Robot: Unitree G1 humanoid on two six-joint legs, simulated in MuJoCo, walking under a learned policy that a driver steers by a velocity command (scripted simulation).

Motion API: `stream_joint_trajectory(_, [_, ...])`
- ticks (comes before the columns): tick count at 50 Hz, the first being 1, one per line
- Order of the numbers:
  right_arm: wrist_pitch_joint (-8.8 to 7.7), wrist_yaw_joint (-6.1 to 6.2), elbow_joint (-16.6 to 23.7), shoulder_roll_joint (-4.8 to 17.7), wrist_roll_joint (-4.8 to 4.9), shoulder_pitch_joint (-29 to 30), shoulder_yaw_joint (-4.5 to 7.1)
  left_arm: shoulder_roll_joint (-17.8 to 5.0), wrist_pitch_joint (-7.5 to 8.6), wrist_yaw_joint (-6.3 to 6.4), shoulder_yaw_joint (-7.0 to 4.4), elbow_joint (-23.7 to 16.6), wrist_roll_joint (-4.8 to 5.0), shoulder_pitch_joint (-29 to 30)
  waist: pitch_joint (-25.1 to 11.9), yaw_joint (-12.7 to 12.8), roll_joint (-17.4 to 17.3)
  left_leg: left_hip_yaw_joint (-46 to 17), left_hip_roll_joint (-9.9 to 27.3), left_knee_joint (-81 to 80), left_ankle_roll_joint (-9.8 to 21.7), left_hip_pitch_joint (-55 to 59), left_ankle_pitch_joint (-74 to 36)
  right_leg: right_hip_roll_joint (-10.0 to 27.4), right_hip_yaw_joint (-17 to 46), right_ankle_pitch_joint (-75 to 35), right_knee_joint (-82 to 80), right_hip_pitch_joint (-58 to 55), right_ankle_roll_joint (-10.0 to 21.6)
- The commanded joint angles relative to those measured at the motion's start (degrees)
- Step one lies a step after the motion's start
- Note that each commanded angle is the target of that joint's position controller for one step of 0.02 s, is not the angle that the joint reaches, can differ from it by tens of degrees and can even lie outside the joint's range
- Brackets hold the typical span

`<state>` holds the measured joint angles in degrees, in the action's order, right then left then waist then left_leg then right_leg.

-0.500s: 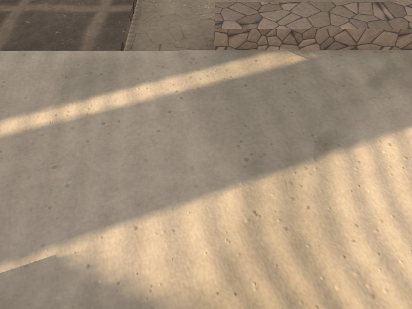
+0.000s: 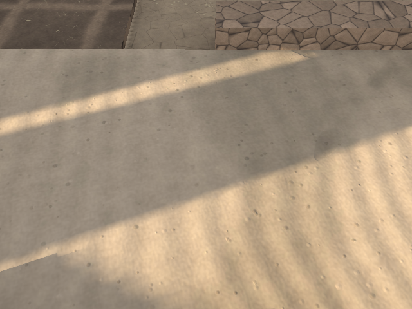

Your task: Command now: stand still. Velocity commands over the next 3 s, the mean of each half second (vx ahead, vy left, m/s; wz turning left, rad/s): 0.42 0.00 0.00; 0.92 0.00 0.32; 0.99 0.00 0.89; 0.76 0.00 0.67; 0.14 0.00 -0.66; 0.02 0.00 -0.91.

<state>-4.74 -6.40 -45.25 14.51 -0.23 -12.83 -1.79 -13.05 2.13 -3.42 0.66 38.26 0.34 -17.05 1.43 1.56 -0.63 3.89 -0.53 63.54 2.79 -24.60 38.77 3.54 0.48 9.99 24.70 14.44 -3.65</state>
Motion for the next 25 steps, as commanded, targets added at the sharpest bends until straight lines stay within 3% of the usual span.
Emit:
stream_joint_trajectory(1, [-0.73, 0.09, 3.13, 6.0, 0.08, -0.01, 1.46, -5.73, 0.76, 0.12, -1.58, -3.38, 0.05, -1.02, -1.69, 0.0, 0.48, -5.94, 4.07, -15.21, -0.35, -7.99, -17.1, 0.11, -0.54, -11.47, -0.24, -8.36, 0.03])
stream_joint_trajectory(5, [-0.69, 0.08, 2.87, 5.97, 0.07, -0.13, 1.45, -5.66, 0.73, 0.14, -1.57, -3.05, 0.05, -1.08, -1.6, -0.01, 0.5, -5.86, 4.07, -15.28, -0.37, -7.98, -17.07, 0.1, -0.59, -11.41, -0.32, -8.38, -0.03])
stream_joint_trajectory(6, [-0.51, 0.63, 2.33, 7.55, -0.4, -2.34, 2.26, -6.65, 0.32, 0.58, -2.02, -2.59, -0.65, -2.06, -0.78, -0.43, -0.55, -6.57, 4.35, -17.3, 1.8, -8.4, -3.21, -0.92, -1.67, -1.09, 0.11, -7.17, 0.92])
stream_joint_trajectory(7, [-0.43, 1.67, 1.9, 10.67, -1.43, -4.59, 3.91, -9.13, -0.1, 1.4, -3.11, -2.36, -2.05, -1.55, 2.21, -1.82, -2.07, -10.79, 5.32, -21.5, 6.56, -8.93, 17.94, -1.99, -1.79, 13.72, 1.4, -2.27, 2.72])
stream_joint_trajectory(8, [-0.66, 3.08, 1.07, 12.75, -1.69, -8.67, 5.09, -9.36, -0.19, 2.17, -3.35, -2.67, -3.16, 1.04, 6.21, -4.71, -4.31, -21.41, 9.25, -28.27, 12.36, -4.45, 29.94, -2.32, -0.23, 19.3, 4.38, 9.15, 3.56])
stream_joint_trajectory(9, [-1.4, 4.93, 1.26, 12.24, -2.05, -9.79, 4.95, -6.35, 0.46, 2.68, -2.01, -4.34, -4.25, 8.45, 8.0, -8.57, -7.81, -36.5, 15.22, -34.61, 17.82, 2.93, 31.62, -4.0, 0.74, 12.52, 11.58, 20.7, 2.81])
stream_joint_trajectory(10, [-2.21, 6.4, 1.17, 9.06, -3.08, -10.74, 3.64, -3.14, 1.4, 2.88, -0.42, -5.52, -4.64, 14.99, 8.92, -11.84, -10.24, -48.6, 20.78, -39.71, 21.41, 9.51, 26.77, -4.08, 5.57, 10.22, 19.22, 31.54, 3.22])
stream_joint_trajectory(11, [-3.29, 7.45, 0.56, 5.87, -4.74, -13.62, 2.44, -1.0, 2.61, 3.29, 0.43, -6.19, -4.3, 18.44, 8.08, -14.93, -12.27, -54.16, 23.61, -41.6, 22.51, 15.41, 18.45, -3.38, 13.92, 13.73, 31.56, 40.04, 4.3])
stream_joint_trajectory(12, [-3.88, 8.12, 0.04, 3.77, -5.27, -13.63, 1.66, 0.08, 3.68, 3.25, 0.69, -5.58, -4.08, 16.17, 6.07, -13.29, -11.86, -51.83, 23.04, -38.31, 21.01, 18.56, 10.44, -3.4, 16.18, 12.14, 38.77, 43.11, 5.0])
stream_joint_trajectory(13, [-3.43, 8.24, -1.31, 3.66, -4.92, -12.39, 1.53, -0.75, 4.12, 3.13, 0.36, -4.05, -4.21, 13.09, 6.06, -10.73, -6.63, -43.98, 21.01, -34.8, 18.69, 19.02, 4.02, -3.23, 13.91, 8.92, 40.65, 43.4, 4.78])
stream_joint_trajectory(14, [-2.71, 8.18, -2.31, 3.65, -4.26, -10.95, 1.51, -1.13, 4.16, 2.97, 0.26, -3.1, -4.78, 12.98, 7.02, -9.76, -1.53, -36.25, 18.14, -32.43, 15.96, 16.9, 2.39, -1.94, 10.43, 5.16, 35.81, 42.33, 4.44])
stream_joint_trajectory(15, [-2.36, 8.22, -2.59, 4.05, -3.76, -9.29, 1.41, -1.81, 3.83, 2.87, 0.34, -2.81, -5.13, 14.38, 7.67, -9.26, -0.99, -29.38, 15.73, -32.35, 13.3, 14.19, 3.33, -0.26, 6.54, 2.62, 28.24, 38.86, 3.6])
stream_joint_trajectory(16, [-2.24, 7.91, -2.97, 4.82, -4.01, -8.79, 1.29, -2.55, 3.16, 2.66, 0.46, -3.35, -5.09, 15.97, 7.34, -8.69, -2.62, -23.57, 13.57, -34.35, 11.06, 7.12, 5.19, -0.06, 2.25, 2.77, 22.77, 29.27, 2.63])
stream_joint_trajectory(17, [0.27, 7.21, -3.77, 13.29, -0.45, -9.76, 5.58, -6.13, 1.37, 0.24, -1.98, -4.23, 0.94, 16.39, 7.76, -7.75, -4.81, -17.34, 9.91, -34.57, 9.7, -4.65, -1.25, -1.57, -1.22, 0.24, 14.28, 14.29, 2.53])
stream_joint_trajectory(18, [1.14, 6.92, -4.09, 14.7, -0.38, -9.67, 6.32, -6.16, -0.22, -0.95, -2.14, -2.65, 2.36, 12.64, 5.05, -6.09, -6.2, -14.08, 10.27, -34.03, 8.86, -7.48, 0.66, -3.44, -3.71, -1.85, 15.33, 4.24, 2.7])
stream_joint_trajectory(19, [1.59, 6.73, -4.02, 13.75, -0.12, -9.86, 6.54, -5.24, -1.27, -1.5, -2.3, -1.63, 2.91, 10.8, 5.05, -5.39, -6.44, -13.16, 10.54, -34.63, 7.95, -8.2, -0.51, -3.47, -4.12, -3.36, 14.85, 0.13, 3.17])
stream_joint_trajectory(20, [1.79, 6.71, -4.02, 12.84, -0.34, -8.86, 6.67, -4.92, -1.98, -1.18, -2.53, 0.11, 2.69, 6.94, 5.53, -2.99, -5.72, -12.87, 11.23, -33.47, 7.18, -7.15, -1.63, -2.54, -3.84, -4.33, 12.53, -2.91, 3.71])
stream_joint_trajectory(21, [1.69, 6.65, -4.1, 11.88, -0.73, -7.91, 6.78, -5.52, -2.36, -0.35, -3.14, 2.53, 1.81, 1.42, 4.69, 0.11, -3.3, -11.01, 10.85, -28.82, 6.68, -6.62, -5.29, -2.08, -4.93, -7.03, 9.04, -8.74, 4.58])
stream_joint_trajectory(22, [1.69, 6.56, -4.78, 12.0, -1.04, -8.33, 6.96, -6.73, -2.63, 0.62, -4.2, 6.34, 0.19, -6.97, 0.77, 4.24, -0.27, -7.64, 9.02, -18.03, 6.29, -5.25, -18.7, -4.68, -7.21, -3.45, 9.09, -17.71, 5.34])
stream_joint_trajectory(23, [1.9, 6.29, -5.36, 10.76, -1.45, -8.46, 7.03, -8.66, -2.51, 1.62, -5.52, 10.77, -1.2, -18.11, -4.7, 10.31, 5.86, -3.03, 5.54, 2.78, 5.61, -6.28, -26.41, -4.25, -6.12, 2.96, 7.84, -27.19, 6.23])
stream_joint_trajectory(24, [1.87, 6.26, -4.91, 4.02, -2.29, -5.04, 6.42, -10.09, -1.49, 1.73, -5.25, 12.36, -2.54, -23.4, -3.53, 11.96, 12.92, -5.45, -0.01, 32.83, 4.47, -19.75, -1.54, 2.42, 6.04, 12.88, 10.44, -29.0, 6.55])
stream_joint_trajectory(25, [0.54, 7.23, -0.89, -3.69, -2.53, -1.7, 4.24, -8.44, -0.76, 1.5, -2.86, 10.6, -1.38, -19.84, 0.63, 8.48, 12.38, -14.12, -0.07, 46.59, 6.4, -29.27, -0.22, 7.13, 13.48, -3.82, 15.94, -20.06, 2.32])
